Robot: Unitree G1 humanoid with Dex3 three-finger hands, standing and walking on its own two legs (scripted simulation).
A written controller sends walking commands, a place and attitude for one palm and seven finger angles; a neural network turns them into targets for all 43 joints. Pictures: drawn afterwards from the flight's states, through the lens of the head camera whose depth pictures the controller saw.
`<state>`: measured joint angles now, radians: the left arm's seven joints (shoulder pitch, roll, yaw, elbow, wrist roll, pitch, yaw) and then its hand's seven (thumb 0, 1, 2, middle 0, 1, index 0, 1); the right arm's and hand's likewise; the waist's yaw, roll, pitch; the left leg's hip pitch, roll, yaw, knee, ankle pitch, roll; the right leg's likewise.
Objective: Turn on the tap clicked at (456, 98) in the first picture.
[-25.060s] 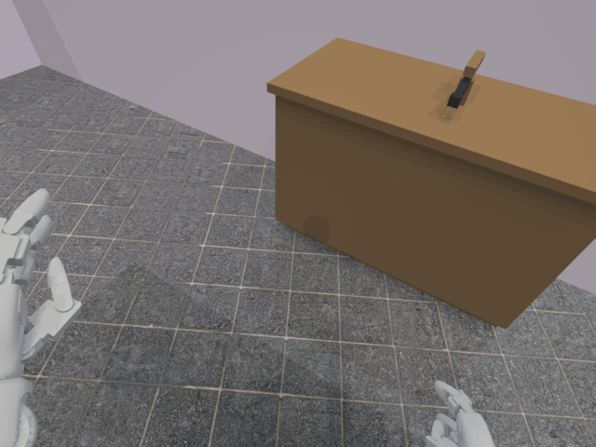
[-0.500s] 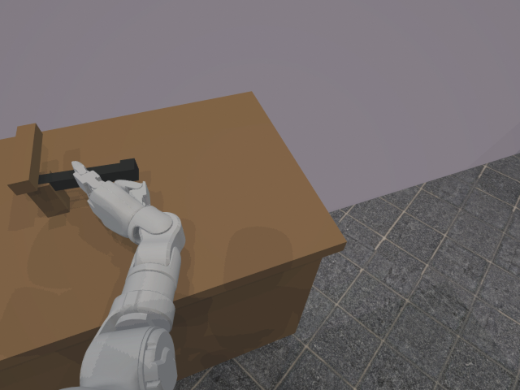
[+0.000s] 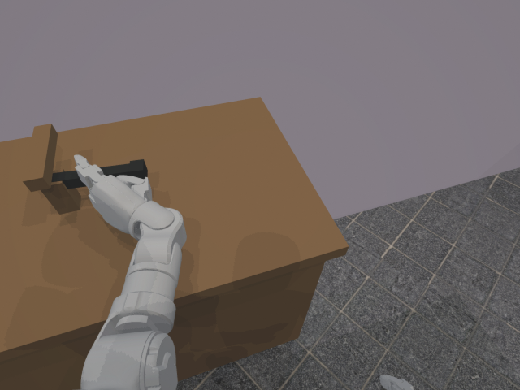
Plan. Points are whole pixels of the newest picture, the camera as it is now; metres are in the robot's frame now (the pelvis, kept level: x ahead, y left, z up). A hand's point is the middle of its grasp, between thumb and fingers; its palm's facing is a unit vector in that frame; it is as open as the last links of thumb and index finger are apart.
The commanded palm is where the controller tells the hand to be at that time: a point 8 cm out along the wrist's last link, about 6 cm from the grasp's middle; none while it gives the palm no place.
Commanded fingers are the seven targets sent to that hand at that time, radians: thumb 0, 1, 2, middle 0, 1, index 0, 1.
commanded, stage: lift the hand up off the lever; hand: left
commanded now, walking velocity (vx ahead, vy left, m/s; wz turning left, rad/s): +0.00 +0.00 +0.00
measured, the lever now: (138, 170) +0.48 +0.23 +0.07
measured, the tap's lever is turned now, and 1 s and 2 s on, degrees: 83 83 83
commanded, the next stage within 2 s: draw the hand back beside the body in 1.30 s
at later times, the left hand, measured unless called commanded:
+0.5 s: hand (134, 177) +0.41 +0.20 +0.12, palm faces +0.82 -0.56 -0.10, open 7.8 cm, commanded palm +0.36 +0.20 +0.12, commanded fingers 0.00 0.90 0.90 -0.15 -0.15 -0.15 -0.15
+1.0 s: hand (130, 172) +0.40 +0.20 +0.14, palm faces +0.79 -0.60 -0.08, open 7.8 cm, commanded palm +0.35 +0.21 +0.14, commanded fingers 0.00 0.90 0.90 -0.15 -0.15 -0.15 -0.15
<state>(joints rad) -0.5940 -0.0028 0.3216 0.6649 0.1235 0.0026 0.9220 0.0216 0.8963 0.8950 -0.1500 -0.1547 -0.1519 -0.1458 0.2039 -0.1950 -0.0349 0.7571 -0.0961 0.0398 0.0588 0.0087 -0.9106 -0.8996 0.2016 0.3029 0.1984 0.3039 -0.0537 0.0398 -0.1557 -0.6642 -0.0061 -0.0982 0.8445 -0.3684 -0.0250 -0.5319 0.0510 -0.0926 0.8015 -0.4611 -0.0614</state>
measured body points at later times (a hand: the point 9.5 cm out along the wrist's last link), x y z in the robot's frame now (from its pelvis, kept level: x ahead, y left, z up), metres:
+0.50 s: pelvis -0.01 -0.01 +0.01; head +0.01 -0.01 +0.46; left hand +0.36 +0.23 +0.13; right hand +0.11 -0.25 -0.11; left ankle +0.03 +0.13 -0.70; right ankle -0.04 -0.08 -0.70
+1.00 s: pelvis +0.00 +0.01 +0.02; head +0.00 +0.00 +0.47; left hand +0.36 +0.23 +0.14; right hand +0.14 -0.23 -0.10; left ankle +0.03 +0.13 -0.70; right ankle -0.04 -0.08 -0.70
